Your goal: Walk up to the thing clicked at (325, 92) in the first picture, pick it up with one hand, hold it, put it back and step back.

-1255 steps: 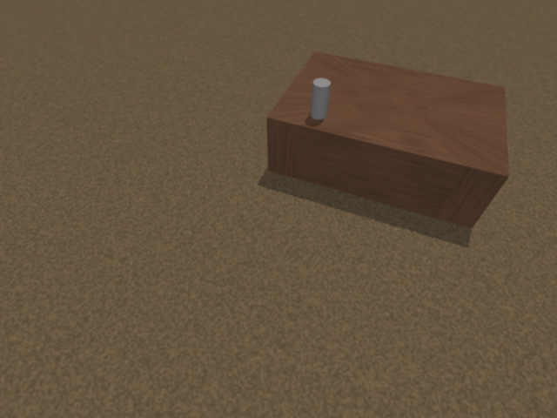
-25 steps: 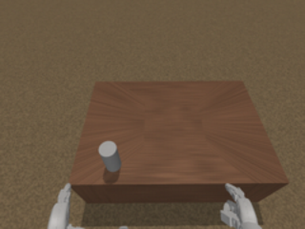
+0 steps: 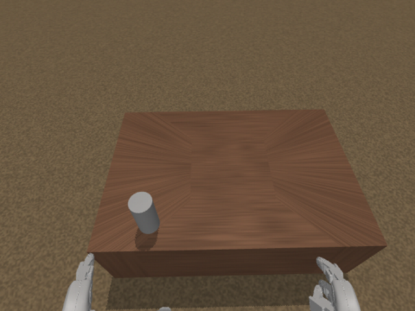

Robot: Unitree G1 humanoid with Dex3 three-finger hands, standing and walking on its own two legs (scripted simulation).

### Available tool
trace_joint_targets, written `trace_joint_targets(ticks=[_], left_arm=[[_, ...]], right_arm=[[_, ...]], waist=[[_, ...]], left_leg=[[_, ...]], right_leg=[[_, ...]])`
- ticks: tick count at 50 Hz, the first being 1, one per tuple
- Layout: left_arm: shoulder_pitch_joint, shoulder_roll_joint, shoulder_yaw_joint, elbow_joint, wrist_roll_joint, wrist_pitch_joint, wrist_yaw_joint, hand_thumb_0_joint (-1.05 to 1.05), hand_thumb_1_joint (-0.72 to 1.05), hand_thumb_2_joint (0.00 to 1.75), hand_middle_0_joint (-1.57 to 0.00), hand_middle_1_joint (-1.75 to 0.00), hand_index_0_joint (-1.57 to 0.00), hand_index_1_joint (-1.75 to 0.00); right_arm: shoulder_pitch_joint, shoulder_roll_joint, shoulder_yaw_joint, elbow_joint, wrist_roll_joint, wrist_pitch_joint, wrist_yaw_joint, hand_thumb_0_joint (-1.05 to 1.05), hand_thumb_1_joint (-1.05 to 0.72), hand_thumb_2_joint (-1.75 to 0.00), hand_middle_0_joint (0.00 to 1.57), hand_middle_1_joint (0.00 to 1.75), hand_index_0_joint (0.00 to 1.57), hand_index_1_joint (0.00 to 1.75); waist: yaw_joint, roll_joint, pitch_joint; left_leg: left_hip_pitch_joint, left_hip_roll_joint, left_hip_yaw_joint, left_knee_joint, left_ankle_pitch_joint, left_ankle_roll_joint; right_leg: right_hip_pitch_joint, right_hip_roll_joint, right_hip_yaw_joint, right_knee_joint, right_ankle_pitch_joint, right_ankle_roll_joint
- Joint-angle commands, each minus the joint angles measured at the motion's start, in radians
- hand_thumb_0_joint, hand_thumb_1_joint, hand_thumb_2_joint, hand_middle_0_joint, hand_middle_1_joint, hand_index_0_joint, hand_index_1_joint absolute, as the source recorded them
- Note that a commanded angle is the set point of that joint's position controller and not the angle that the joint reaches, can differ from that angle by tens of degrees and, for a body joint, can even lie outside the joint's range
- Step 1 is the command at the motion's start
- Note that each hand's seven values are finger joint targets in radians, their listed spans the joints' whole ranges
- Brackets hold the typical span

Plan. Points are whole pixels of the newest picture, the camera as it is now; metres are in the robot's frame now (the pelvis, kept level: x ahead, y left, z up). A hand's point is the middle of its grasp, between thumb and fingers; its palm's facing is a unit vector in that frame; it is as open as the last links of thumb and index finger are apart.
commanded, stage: home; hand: left
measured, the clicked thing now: (145, 213) +0.48 +0.21 -0.32
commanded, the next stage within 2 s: stand in 1.48 s
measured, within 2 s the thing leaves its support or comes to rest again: neither
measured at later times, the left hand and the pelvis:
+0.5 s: hand (109, 302) +0.17 +0.19 -0.06, palm faces +0.11 -0.95 -0.29, open 17.5 cm; pelvis +0.00 +0.01 +0.00, yaw +0 degrees
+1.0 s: hand (105, 305) +0.16 +0.19 -0.06, palm faces +0.11 -0.95 -0.29, open 17.4 cm; pelvis +0.00 +0.01 +0.00, yaw +0 degrees
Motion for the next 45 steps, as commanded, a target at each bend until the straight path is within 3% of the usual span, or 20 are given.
trace_joint_targets(ticks=[1, 3, 4, 5, 9, 10, 15, 18, 22, 25, 27, 30, 33, 35, 36, 37, 44, 45], left_arm=[[-0.018, 0.111, 0.068, -0.189, 0.011, -0.041, 0.007, 0.0, -0.57, 0.04, -0.05, -0.05, -0.05, -0.05], [-0.022, 0.096, 0.054, -0.196, 0.012, -0.037, 0.005, 0.0, -0.55, 0.06, -0.05, -0.05, -0.05, -0.05], [-0.007, 0.11, 0.075, -0.2, 0.013, -0.035, 0.007, 0.0, -0.55, 0.06, -0.05, -0.05, -0.05, -0.05], [-0.013, 0.104, 0.057, -0.199, 0.014, -0.031, 0.007, 0.0, -0.56, 0.05, -0.05, -0.05, -0.05, -0.05], [-0.017, 0.101, 0.064, -0.191, 0.016, -0.025, 0.007, 0.0, -0.57, 0.05, -0.05, -0.05, -0.05, -0.05], [-0.018, 0.112, 0.069, -0.225, 0.013, -0.026, 0.005, 0.0, -0.57, 0.05, -0.05, -0.05, -0.05, -0.05], [-0.027, 0.106, 0.066, -0.227, 0.014, -0.013, 0.005, 0.0, -0.57, 0.05, -0.05, -0.05, -0.05, -0.05], [-0.016, 0.105, 0.068, -0.238, 0.015, -0.007, 0.004, 0.0, -0.55, 0.06, -0.05, -0.05, -0.05, -0.05], [0.002, 0.106, 0.07, -0.235, 0.017, 0.002, 0.004, 0.0, -0.56, 0.06, -0.05, -0.05, -0.05, -0.05], [-0.007, 0.109, 0.069, -0.26, 0.017, 0.006, 0.004, 0.0, -0.55, 0.06, -0.05, -0.05, -0.05, -0.05], [-0.015, 0.099, 0.06, -0.24, 0.017, 0.01, 0.002, 0.0, -0.57, 0.05, -0.05, -0.05, -0.05, -0.05], [-0.005, 0.108, 0.072, -0.255, 0.017, 0.014, 0.006, 0.0, -0.56, 0.06, -0.05, -0.05, -0.05, -0.05], [-0.014, 0.102, 0.06, -0.245, 0.015, 0.019, 0.003, 0.0, -0.57, 0.05, -0.05, -0.05, -0.05, -0.05], [0.001, 0.106, 0.065, -0.245, 0.016, 0.02, 0.003, 0.0, -0.56, 0.05, -0.05, -0.05, -0.05, -0.05], [-0.004, 0.114, 0.076, -0.257, 0.014, 0.022, 0.005, 0.0, -0.56, 0.05, -0.05, -0.05, -0.05, -0.05], [0.0, 0.102, 0.063, -0.262, 0.017, 0.021, 0.003, 0.0, -0.54, 0.06, -0.05, -0.06, -0.05, -0.05], [-0.013, 0.106, 0.063, -0.266, 0.016, 0.025, 0.004, 0.0, -0.56, 0.05, -0.05, -0.05, -0.05, -0.05], [-0.007, 0.104, 0.06, -0.267, 0.018, 0.024, 0.005, 0.0, -0.56, 0.05, -0.05, -0.05, -0.05, -0.05]], right_arm=[[-0.082, -0.109, -0.048, -0.166, -0.005, -0.069, -0.015, 0.0, -0.9, -0.9, 0.2, 0.3, 0.2, 0.3], [-0.083, -0.108, -0.048, -0.168, -0.008, -0.077, -0.016, 0.0, -0.9, -0.9, 0.2, 0.3, 0.2, 0.3], [-0.077, -0.108, -0.051, -0.166, -0.007, -0.078, -0.016, 0.0, -0.9, -0.9, 0.2, 0.3, 0.2, 0.3], [-0.078, -0.113, -0.051, -0.165, -0.008, -0.079, -0.014, 0.0, -0.9, -0.9, 0.2, 0.3, 0.2, 0.3], [-0.08, -0.113, -0.053, -0.165, -0.009, -0.084, -0.018, 0.0, -0.9, -0.91, 0.2, 0.3, 0.2, 0.3], [-0.079, -0.106, -0.047, -0.164, -0.01, -0.085, -0.017, 0.0, -0.9, -0.9, 0.2, 0.3, 0.2, 0.3], [-0.082, -0.109, -0.049, -0.166, -0.01, -0.091, -0.025, 0.0, -0.9, -0.91, 0.2, 0.3, 0.2, 0.3], [-0.076, -0.107, -0.046, -0.158, -0.011, -0.096, -0.025, 0.0, -0.9, -0.91, 0.2, 0.3, 0.2, 0.3], [-0.066, -0.106, -0.048, -0.162, -0.015, -0.097, -0.032, 0.0, -0.9, -0.91, 0.2, 0.3, 0.2, 0.3], [-0.07, -0.106, -0.048, -0.16, -0.015, -0.095, -0.03, 0.0, -0.9, -0.9, 0.2, 0.3, 0.2, 0.3], [-0.075, -0.108, -0.048, -0.164, -0.015, -0.094, -0.034, 0.0, -0.9, -0.9, 0.2, 0.3, 0.2, 0.3], [-0.07, -0.101, -0.044, -0.163, -0.017, -0.096, -0.034, 0.0, -0.9, -0.9, 0.2, 0.3, 0.2, 0.3], [-0.074, -0.104, -0.042, -0.166, -0.016, -0.094, -0.035, 0.0, -0.9, -0.9, 0.2, 0.3, 0.2, 0.3], [-0.066, -0.109, -0.046, -0.164, -0.017, -0.094, -0.036, 0.0, -0.9, -0.9, 0.2, 0.3, 0.2, 0.3], [-0.078, -0.103, -0.043, -0.17, -0.014, -0.095, -0.035, 0.0, -0.9, -0.9, 0.2, 0.3, 0.2, 0.3], [-0.069, -0.103, -0.043, -0.168, -0.019, -0.094, -0.037, 0.0, -0.9, -0.9, 0.2, 0.3, 0.2, 0.3], [-0.077, -0.104, -0.042, -0.172, -0.017, -0.098, -0.039, 0.0, -0.9, -0.9, 0.2, 0.3, 0.2, 0.3], [-0.069, -0.108, -0.046, -0.174, -0.019, -0.098, -0.039, 0.0, -0.9, -0.9, 0.2, 0.3, 0.2, 0.3]], waist=[[-0.001, -0.032, -0.104], [-0.005, -0.038, -0.103], [0.002, -0.032, -0.134], [-0.002, -0.019, -0.116], [-0.006, -0.04, -0.097], [0.005, -0.013, -0.096], [-0.008, -0.027, -0.099], [-0.001, 0.01, -0.098], [-0.009, -0.02, -0.144], [0.001, 0.016, -0.144], [-0.011, -0.024, -0.121], [0.001, -0.002, -0.132], [-0.007, 0.002, -0.099], [-0.007, -0.012, -0.121], [0.007, 0.007, -0.112], [-0.005, -0.005, -0.128], [0.0, 0.002, -0.094], [-0.006, 0.002, -0.127]], left_leg=[[0.133, -0.047, 0.051, -0.101, 0.16, 0.053], [0.132, -0.046, 0.051, -0.098, 0.152, 0.052], [0.141, -0.045, 0.048, -0.095, 0.18, 0.052], [0.139, -0.045, 0.046, -0.1, 0.171, 0.05], [0.118, -0.043, 0.045, -0.102, 0.13, 0.051], [0.115, -0.047, 0.046, -0.103, 0.126, 0.05], [0.121, -0.043, 0.045, -0.101, 0.134, 0.049], [0.132, -0.043, 0.041, -0.105, 0.134, 0.045], [0.144, -0.042, 0.041, -0.075, 0.22, 0.049], [0.145, -0.042, 0.04, -0.081, 0.227, 0.044], [0.133, -0.04, 0.036, -0.086, 0.195, 0.047], [0.134, -0.042, 0.036, -0.082, 0.212, 0.045], [0.122, -0.042, 0.036, -0.088, 0.183, 0.046], [0.132, -0.041, 0.032, -0.086, 0.195, 0.048], [0.117, -0.044, 0.038, -0.089, 0.176, 0.045], [0.129, -0.042, 0.036, -0.083, 0.188, 0.047], [0.11, -0.041, 0.032, -0.1, 0.133, 0.045], [0.131, -0.038, 0.027, -0.099, 0.151, 0.045]], right_leg=[[-0.01, 0.026, -0.012, -0.171, 0.232, 0.003], [-0.017, 0.028, -0.015, -0.169, 0.222, 0.003], [0.003, 0.029, -0.016, -0.159, 0.25, 0.001], [-0.012, 0.03, -0.018, -0.154, 0.239, -0.001], [-0.029, 0.033, -0.021, -0.161, 0.194, 0.0], [-0.024, 0.029, -0.019, -0.166, 0.191, -0.001], [-0.033, 0.032, -0.02, -0.16, 0.199, -0.001], [-0.041, 0.033, -0.023, -0.152, 0.191, -0.005], [-0.009, 0.033, -0.022, -0.138, 0.287, 0.003], [-0.012, 0.033, -0.023, -0.13, 0.284, -0.003], [-0.024, 0.035, -0.026, -0.138, 0.255, 0.0], [-0.005, 0.033, -0.028, -0.134, 0.271, 0.0], [-0.031, 0.033, -0.026, -0.139, 0.24, -0.002], [-0.02, 0.034, -0.028, -0.134, 0.251, -0.002], [-0.023, 0.032, -0.026, -0.142, 0.231, -0.005], [-0.017, 0.033, -0.026, -0.139, 0.245, -0.002], [-0.04, 0.035, -0.031, -0.14, 0.184, -0.008], [-0.034, 0.038, -0.033, -0.131, 0.199, -0.008]])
